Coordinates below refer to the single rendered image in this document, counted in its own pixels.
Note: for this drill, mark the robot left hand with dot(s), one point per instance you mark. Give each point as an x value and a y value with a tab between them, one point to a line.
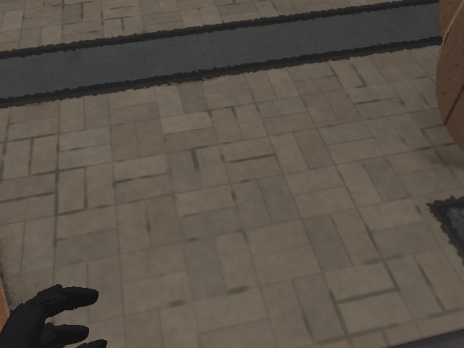
26	328

